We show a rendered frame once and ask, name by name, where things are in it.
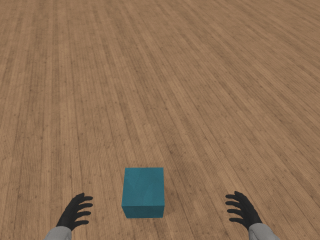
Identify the left robot hand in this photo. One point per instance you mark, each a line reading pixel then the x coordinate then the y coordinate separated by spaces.
pixel 69 216

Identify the right robot hand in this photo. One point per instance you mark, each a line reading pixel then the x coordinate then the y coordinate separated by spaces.
pixel 247 212

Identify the left robot forearm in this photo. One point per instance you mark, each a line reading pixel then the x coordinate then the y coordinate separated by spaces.
pixel 59 233

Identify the right robot forearm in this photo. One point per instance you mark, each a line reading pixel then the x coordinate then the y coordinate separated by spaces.
pixel 260 231

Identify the carton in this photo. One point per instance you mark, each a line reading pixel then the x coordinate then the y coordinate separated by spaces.
pixel 143 192

